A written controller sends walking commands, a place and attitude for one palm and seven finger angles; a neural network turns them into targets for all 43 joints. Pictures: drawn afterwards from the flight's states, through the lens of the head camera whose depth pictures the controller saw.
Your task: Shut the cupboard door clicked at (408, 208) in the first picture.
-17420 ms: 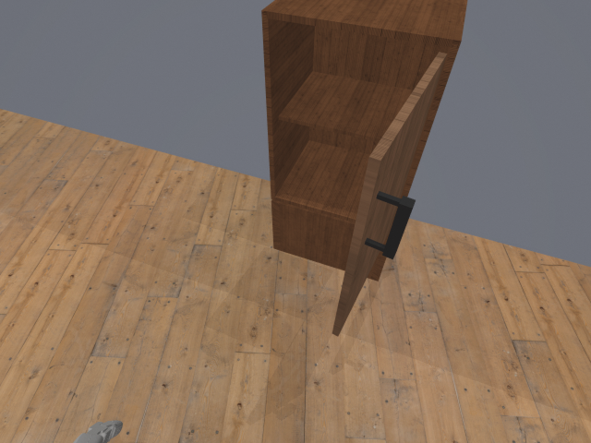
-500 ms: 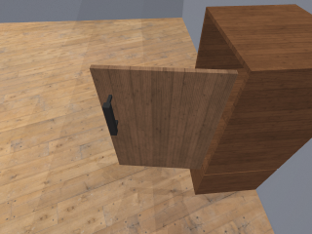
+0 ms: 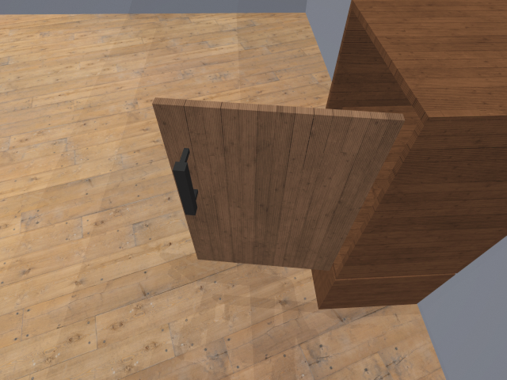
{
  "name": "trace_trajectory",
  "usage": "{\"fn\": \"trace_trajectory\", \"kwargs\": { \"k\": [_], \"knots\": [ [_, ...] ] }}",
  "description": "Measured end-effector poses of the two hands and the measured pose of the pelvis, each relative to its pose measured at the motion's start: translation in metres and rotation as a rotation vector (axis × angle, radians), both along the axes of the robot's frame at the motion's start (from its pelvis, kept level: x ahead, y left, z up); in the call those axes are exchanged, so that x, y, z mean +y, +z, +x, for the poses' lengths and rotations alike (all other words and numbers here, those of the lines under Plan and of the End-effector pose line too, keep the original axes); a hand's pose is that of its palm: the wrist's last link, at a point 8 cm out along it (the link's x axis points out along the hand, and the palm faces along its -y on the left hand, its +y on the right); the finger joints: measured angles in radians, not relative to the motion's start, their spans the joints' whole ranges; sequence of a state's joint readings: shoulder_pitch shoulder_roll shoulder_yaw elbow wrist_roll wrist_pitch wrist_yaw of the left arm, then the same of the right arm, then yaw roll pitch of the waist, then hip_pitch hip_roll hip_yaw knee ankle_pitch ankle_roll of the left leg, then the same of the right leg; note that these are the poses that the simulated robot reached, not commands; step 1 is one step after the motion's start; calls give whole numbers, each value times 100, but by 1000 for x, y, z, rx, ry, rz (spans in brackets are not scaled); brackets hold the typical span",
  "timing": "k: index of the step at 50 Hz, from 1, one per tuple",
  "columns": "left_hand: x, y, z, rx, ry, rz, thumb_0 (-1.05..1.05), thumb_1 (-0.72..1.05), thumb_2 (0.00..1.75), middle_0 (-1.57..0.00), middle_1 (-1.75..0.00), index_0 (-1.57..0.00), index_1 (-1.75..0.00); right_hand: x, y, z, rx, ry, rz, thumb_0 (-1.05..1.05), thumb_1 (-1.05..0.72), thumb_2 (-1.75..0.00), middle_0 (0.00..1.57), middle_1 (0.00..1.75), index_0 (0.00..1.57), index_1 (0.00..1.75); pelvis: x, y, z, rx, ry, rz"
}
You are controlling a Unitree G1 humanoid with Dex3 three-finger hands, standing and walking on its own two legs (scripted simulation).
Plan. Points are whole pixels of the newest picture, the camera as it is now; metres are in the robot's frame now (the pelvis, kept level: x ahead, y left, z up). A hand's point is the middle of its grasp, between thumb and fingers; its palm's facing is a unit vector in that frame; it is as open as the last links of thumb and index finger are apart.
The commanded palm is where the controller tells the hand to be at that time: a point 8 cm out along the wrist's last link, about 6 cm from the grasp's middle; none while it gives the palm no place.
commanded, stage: come to a stop and stand still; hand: left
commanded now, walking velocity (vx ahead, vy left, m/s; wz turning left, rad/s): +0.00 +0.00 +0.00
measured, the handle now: (188, 182) +0.47 +0.17 -0.01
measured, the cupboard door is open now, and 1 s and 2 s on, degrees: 82 82 82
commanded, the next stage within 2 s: look again from close up in 0.52 s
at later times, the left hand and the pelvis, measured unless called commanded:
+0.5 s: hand out of the picture -0.04 +0.17 -0.17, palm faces +0.04 -0.98 -0.19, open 7.3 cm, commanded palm none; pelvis -0.04 +0.00 +0.01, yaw +1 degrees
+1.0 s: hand out of the picture -0.06 +0.19 -0.17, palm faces +0.05 -0.98 -0.20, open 7.4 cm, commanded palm none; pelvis -0.05 +0.02 +0.00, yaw +1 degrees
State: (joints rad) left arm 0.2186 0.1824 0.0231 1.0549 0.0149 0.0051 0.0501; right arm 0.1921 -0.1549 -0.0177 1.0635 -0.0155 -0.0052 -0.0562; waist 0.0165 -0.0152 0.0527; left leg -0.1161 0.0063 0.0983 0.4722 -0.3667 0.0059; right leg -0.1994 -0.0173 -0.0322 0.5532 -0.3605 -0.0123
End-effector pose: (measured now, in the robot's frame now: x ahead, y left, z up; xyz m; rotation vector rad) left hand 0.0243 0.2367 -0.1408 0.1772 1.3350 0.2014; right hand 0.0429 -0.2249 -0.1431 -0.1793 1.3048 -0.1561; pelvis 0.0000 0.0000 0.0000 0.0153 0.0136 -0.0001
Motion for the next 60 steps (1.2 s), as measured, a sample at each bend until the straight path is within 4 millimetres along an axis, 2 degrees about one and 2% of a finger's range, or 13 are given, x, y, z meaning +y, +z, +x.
{"fn": "trace_trajectory", "kwargs": {
  "k": [6,11,19,25,31,36,45,52,60],
  "knots": [
    [1,5,6,-55,-19,-8,0,91,90,-20,-30,-20,-30,2,2,-20,12,0,6,0,-94,-90,20,30,20,30,3,3,-10,-16,3,-1],
    [-4,5,-3,-60,-23,-29,0,91,90,-20,-30,-20,-30,5,4,-44,44,1,12,0,-93,-90,20,30,20,30,4,6,-20,-26,6,-2],
    [-5,4,-38,1,-5,-39,0,92,90,-20,-30,-20,-30,12,6,-83,119,-4,34,1,-92,-90,20,30,20,30,2,8,-31,-31,12,-5],
    [-14,2,-70,74,15,-60,0,92,90,-20,-30,-20,-30,18,5,-101,162,-10,50,1,-91,-90,20,30,20,30,2,9,-36,-28,15,-6],
    [-25,1,-92,120,33,-84,0,91,90,-20,-30,-20,-30,20,5,-106,172,-10,57,1,-91,-90,20,30,20,30,1,9,-38,-28,18,-6],
    [-27,-2,-100,108,23,-83,0,91,90,-20,-30,-20,-30,19,0,-92,104,-3,52,1,-91,-90,20,30,20,30,6,4,-43,-23,29,-24],
    [-10,1,-90,36,18,-57,0,91,90,-20,-30,-20,-30,21,-3,-81,13,14,43,2,-94,-90,20,30,20,30,16,3,-49,-48,26,-14],
    [-1,4,-86,24,8,-44,0,91,90,-20,-30,-20,-30,25,0,-92,35,18,53,1,-93,-90,20,30,20,30,17,5,-54,-37,21,-7],
    [-4,4,-90,60,13,-53,0,91,90,-20,-30,-20,-30,27,0,-106,103,13,63,1,-92,-90,20,30,20,30,15,6,-52,-27,21,-6]
  ]
}}
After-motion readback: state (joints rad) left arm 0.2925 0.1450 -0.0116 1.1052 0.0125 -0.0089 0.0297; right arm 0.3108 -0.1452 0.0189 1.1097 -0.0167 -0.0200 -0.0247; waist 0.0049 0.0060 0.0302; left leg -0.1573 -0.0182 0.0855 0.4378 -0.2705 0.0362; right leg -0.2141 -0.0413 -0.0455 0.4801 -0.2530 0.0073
